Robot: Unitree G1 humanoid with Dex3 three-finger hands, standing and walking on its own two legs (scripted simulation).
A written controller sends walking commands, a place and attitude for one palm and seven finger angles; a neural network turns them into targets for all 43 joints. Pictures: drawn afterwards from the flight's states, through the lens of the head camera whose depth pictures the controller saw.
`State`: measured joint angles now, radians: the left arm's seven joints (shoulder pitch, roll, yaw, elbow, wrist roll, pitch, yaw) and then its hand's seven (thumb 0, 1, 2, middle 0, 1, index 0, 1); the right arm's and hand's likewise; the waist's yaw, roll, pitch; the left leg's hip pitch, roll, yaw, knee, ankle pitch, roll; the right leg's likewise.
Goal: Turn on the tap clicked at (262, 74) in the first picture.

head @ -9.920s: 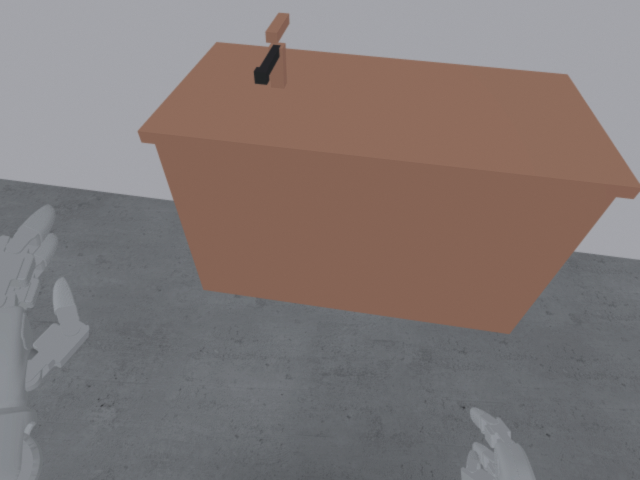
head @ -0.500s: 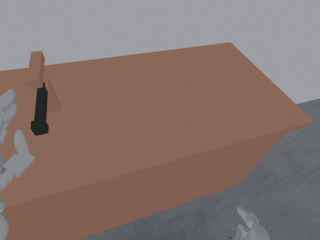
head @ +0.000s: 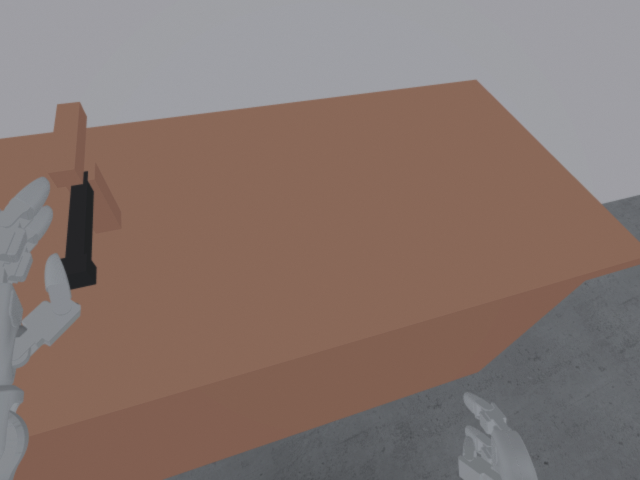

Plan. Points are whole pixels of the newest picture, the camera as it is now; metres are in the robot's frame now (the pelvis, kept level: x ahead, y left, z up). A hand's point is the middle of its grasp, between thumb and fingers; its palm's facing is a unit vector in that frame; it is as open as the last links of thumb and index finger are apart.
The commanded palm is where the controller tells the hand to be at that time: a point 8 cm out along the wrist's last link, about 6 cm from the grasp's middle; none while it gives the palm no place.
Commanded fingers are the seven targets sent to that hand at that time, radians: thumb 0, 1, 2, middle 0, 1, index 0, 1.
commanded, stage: come to a stop and stand still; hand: left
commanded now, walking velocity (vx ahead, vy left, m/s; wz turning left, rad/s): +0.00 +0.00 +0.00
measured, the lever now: (77, 271) +0.29 +0.31 +0.08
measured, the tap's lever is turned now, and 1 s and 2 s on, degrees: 0 0 0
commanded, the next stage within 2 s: look again from close up in 0.38 s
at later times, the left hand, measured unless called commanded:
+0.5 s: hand (45, 306) +0.22 +0.27 +0.16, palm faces +0.39 -0.85 -0.36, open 7.5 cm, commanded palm +0.16 +0.30 +0.18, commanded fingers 0.00 0.90 0.90 -0.20 -0.30 -0.20 -0.30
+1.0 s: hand (60, 318) +0.21 +0.25 +0.16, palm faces +0.38 -0.85 -0.37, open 7.5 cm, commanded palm +0.15 +0.28 +0.18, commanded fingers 0.00 0.90 0.90 -0.20 -0.30 -0.20 -0.30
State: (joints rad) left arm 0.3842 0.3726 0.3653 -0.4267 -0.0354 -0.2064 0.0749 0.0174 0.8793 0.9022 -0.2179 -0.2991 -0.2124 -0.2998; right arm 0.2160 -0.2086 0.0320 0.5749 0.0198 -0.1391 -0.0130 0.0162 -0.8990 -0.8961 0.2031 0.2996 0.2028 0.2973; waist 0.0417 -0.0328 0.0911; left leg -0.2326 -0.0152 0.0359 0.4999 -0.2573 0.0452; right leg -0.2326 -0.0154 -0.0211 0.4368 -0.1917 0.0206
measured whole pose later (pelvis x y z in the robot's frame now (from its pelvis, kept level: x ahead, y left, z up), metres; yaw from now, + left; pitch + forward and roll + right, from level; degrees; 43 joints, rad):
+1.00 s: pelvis -0.01 +0.00 +0.00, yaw +1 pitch -1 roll -1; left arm 0.42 0.37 0.35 -0.45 -0.04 -0.22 0.09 0.02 0.88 0.90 -0.21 -0.30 -0.21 -0.30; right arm 0.22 -0.20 0.03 0.56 0.02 -0.10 -0.03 0.02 -0.90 -0.90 0.20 0.30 0.20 0.30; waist 0.02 -0.02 0.05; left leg -0.21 -0.02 0.03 0.45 -0.22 0.05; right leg -0.20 -0.02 -0.03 0.38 -0.15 0.02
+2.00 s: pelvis -0.02 -0.03 -0.01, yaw +2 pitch -2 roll -1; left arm 0.44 0.35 0.35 -0.47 -0.04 -0.19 0.11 0.01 0.88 0.90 -0.21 -0.30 -0.21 -0.30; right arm 0.22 -0.21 0.02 0.62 0.02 -0.13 -0.02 0.02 -0.90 -0.90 0.20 0.30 0.20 0.30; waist 0.01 0.00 0.05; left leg -0.27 0.00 -0.02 0.56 -0.26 0.01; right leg -0.27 0.01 -0.05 0.49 -0.20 -0.02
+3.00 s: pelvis +0.00 +0.00 +0.00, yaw +5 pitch +2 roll -1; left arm 0.40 0.52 0.37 -0.43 -0.08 -0.31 0.09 0.02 0.88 0.90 -0.22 -0.30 -0.21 -0.30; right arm 0.26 -0.28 0.02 0.57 0.02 -0.15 0.02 0.02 -0.90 -0.90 0.20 0.30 0.20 0.30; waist 0.04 -0.06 0.09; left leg -0.31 -0.06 -0.05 0.55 -0.27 0.04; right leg -0.29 -0.03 -0.06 0.50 -0.24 0.03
